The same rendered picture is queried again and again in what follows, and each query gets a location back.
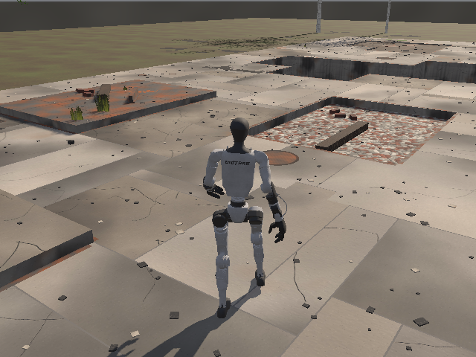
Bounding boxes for robot head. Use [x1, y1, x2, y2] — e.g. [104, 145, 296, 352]
[226, 118, 251, 154]

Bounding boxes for right robot forearm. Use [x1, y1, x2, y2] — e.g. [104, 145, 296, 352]
[266, 181, 283, 222]

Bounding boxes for robot right upper arm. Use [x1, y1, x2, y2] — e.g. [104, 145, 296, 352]
[254, 150, 272, 193]

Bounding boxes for robot left upper arm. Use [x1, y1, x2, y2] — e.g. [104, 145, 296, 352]
[203, 149, 224, 187]

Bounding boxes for left robot forearm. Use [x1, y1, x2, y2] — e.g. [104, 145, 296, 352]
[203, 177, 214, 192]

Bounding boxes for robot right hand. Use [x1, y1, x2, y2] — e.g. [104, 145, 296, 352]
[268, 219, 286, 243]

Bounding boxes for robot left hand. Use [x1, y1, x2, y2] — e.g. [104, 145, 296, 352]
[207, 184, 225, 199]

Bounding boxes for robot left thigh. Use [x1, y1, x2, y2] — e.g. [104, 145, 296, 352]
[212, 208, 230, 269]

